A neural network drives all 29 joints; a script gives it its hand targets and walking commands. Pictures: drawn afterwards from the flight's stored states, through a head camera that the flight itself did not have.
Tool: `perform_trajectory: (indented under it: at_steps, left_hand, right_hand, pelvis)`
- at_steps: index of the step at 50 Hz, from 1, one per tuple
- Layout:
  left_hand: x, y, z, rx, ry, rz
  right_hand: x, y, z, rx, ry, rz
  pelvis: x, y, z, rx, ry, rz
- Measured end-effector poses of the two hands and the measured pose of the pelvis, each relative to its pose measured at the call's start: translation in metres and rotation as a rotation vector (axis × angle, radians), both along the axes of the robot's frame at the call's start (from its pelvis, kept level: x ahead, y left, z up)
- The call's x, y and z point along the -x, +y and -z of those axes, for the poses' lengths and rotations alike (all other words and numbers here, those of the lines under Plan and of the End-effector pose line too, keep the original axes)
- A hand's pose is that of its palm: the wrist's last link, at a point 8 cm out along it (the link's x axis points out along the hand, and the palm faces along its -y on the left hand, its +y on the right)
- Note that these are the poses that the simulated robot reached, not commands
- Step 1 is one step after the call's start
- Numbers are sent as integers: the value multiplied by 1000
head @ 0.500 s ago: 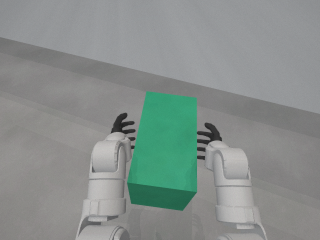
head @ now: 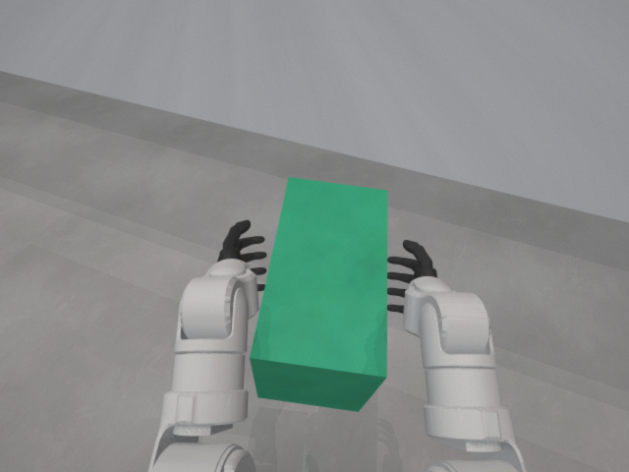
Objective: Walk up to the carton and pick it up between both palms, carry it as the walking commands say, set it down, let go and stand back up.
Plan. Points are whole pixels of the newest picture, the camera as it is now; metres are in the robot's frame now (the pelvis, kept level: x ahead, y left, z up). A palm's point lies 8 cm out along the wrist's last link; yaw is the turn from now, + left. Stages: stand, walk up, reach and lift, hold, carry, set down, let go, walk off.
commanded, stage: carry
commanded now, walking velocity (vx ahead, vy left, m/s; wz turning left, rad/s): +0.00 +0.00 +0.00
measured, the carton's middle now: (323, 293) +0.36 +0.00 +0.00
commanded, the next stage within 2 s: none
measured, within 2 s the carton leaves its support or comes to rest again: neither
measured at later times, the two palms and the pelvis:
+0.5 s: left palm (234, 276) +0.31 +0.11 +0.11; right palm (427, 294) +0.29 -0.12 +0.09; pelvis +0.00 +0.00 +0.00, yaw +0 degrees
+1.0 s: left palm (197, 343) +0.24 +0.15 +0.07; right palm (398, 348) +0.24 -0.08 +0.06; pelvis -0.07 +0.02 -0.02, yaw +2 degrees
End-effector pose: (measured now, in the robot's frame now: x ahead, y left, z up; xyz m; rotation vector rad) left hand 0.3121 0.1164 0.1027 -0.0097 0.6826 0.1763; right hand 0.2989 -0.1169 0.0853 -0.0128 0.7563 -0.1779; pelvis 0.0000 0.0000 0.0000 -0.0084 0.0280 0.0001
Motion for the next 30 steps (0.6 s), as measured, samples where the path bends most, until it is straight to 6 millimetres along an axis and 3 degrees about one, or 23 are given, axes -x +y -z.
perform_trajectory:
  at_steps: [22,30]
  left_hand:
    - [2,-2,-1,-11,14,11]
    - [10,-2,1,-22,5,33]
  right_hand:
    - [3,-3,-5,-11,-2,9]
    - [13,-2,-7,-6,-17,32]
  pelvis:
    - [1,0,0,0,-1,0]
    - [10,6,4,5,-29,-3]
